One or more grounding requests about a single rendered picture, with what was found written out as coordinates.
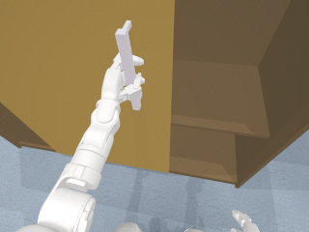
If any wardrobe door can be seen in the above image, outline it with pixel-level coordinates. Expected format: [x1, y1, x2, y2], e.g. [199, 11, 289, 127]
[0, 102, 50, 147]
[0, 0, 175, 173]

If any left robot forearm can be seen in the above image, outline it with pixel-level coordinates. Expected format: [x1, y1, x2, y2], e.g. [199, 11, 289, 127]
[38, 99, 121, 223]

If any left robot thigh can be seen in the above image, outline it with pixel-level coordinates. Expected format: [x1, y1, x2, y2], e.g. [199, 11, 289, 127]
[113, 222, 143, 232]

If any left robot upper arm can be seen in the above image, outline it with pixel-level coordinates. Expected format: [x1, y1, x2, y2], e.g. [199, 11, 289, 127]
[15, 187, 96, 232]

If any robot right hand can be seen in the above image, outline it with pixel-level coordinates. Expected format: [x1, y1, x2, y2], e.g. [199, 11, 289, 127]
[230, 210, 260, 232]

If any robot left hand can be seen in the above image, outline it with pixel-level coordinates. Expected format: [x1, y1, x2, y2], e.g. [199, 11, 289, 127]
[101, 52, 145, 104]

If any handle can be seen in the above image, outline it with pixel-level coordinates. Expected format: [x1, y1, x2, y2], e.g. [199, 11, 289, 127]
[115, 20, 143, 111]

